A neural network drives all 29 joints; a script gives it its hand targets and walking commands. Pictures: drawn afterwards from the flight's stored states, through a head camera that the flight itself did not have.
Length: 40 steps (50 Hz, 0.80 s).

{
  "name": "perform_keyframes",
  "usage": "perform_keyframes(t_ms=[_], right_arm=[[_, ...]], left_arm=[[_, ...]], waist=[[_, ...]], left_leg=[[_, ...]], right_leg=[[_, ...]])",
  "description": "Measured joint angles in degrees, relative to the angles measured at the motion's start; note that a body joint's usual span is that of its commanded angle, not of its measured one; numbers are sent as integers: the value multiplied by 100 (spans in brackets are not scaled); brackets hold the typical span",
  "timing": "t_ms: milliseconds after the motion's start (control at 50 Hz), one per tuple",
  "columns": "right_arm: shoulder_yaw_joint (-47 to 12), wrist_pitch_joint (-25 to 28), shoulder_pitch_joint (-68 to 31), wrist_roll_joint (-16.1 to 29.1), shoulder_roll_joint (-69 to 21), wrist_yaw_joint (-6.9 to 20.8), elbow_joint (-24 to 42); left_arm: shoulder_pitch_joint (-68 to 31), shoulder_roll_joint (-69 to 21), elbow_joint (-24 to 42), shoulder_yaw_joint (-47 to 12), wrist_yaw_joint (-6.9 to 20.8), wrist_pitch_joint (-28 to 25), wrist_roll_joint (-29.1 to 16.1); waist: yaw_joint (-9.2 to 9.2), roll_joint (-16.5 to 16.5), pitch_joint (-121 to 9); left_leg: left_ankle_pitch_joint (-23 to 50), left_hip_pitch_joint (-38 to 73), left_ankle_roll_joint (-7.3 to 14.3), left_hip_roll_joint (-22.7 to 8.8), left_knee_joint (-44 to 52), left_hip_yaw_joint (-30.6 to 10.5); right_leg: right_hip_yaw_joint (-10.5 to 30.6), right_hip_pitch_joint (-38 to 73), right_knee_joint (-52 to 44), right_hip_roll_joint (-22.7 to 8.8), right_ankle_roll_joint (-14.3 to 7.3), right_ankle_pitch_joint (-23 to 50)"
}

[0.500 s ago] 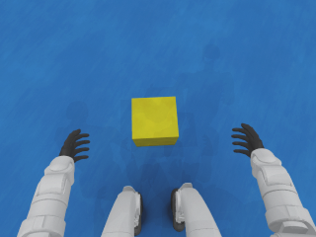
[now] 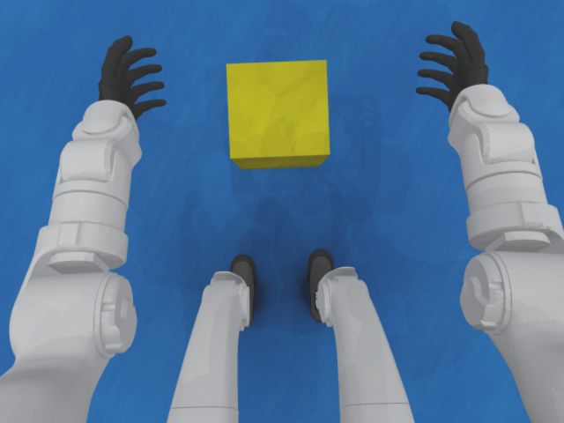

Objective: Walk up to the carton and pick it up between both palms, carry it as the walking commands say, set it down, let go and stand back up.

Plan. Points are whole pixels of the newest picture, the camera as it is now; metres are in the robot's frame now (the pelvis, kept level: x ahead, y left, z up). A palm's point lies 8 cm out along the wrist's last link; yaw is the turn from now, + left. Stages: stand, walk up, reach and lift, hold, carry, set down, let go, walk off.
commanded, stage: reach and lift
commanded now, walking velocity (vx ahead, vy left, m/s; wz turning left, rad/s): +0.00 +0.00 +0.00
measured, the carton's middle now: (278, 122) +0.58 +0.01 -0.56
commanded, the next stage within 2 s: none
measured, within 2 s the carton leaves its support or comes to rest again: neither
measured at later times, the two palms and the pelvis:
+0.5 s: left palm (145, 73) +0.55 +0.19 -0.16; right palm (437, 62) +0.56 -0.21 -0.16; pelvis -0.01 +0.01 -0.02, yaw +1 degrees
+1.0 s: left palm (188, 115) +0.54 +0.18 -0.34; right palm (390, 111) +0.54 -0.21 -0.34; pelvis -0.03 +0.00 -0.19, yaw +1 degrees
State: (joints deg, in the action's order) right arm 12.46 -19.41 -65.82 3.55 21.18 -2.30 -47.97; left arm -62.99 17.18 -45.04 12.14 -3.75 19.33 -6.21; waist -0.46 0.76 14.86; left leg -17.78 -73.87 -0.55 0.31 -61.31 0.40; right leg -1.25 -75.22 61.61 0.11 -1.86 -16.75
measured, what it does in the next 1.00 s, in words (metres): lowers itself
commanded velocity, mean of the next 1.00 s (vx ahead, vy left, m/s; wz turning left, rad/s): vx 0.00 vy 0.00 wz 0.00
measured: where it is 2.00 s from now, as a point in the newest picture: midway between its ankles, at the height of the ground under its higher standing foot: (281, 301)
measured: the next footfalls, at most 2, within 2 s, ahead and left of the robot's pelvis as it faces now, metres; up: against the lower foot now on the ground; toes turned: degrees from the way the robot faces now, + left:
none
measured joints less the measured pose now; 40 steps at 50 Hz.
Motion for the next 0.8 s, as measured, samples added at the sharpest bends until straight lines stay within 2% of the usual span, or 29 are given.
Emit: perform_keyframes(t_ms=[80, 140, 220, 300, 480, 600, 700, 800], right_arm=[[74, 112, -613, 33, 66, -103, 134], [114, 91, -1157, 155, 237, -146, 383], [81, -87, -1213, 418, 307, -160, 730], [182, -130, -1305, 407, 270, -156, 846], [457, 205, -1876, 27, 327, 8, 66], [527, 409, -2095, -148, 388, 92, -635], [396, 403, -2390, -60, 457, 20, -778], [53, 181, -2543, 286, 550, -205, -458]], left_arm=[[-699, 183, -1, 98, -27, -166, 7], [-1280, 383, 231, 92, -94, -157, -43], [-1321, 397, 593, -46, -185, 29, -255], [-1313, 316, 800, -11, -248, 103, -296], [-1933, 297, 133, 128, -231, -135, -78], [-2253, 261, -513, 211, -188, -305, 95], [-2516, 321, -724, 156, -290, -286, -28], [-2614, 424, -445, -23, -508, -86, -362]], waist=[[74, -74, 788], [104, -112, 1644], [99, -95, 1548], [78, -68, 1535], [68, -68, 1516], [62, -99, 1456], [85, -53, 1513], [88, -35, 1531]], left_leg=[[-16, 155, 0, 5, -45, -2], [-44, 365, 7, 9, -113, -13], [-47, -25, 25, 16, -174, -3], [-54, -144, 43, 38, -182, 38], [-96, -415, 46, 84, -498, 23], [-276, -908, 47, 85, -1154, 43], [-557, -1655, 54, 80, -2120, 67], [-864, -2483, 61, 46, -3149, 113]], right_leg=[[-2, 152, 54, -5, -3, -22], [-12, 372, 111, -9, -3, -48], [-1, -15, 163, -13, 1, -47], [50, -157, 205, -29, 19, -64], [42, -417, 530, -73, 30, -126], [53, -914, 1181, -81, 33, -294], [63, -1665, 2133, -89, 27, -559], [91, -2520, 3156, -68, 17, -831]])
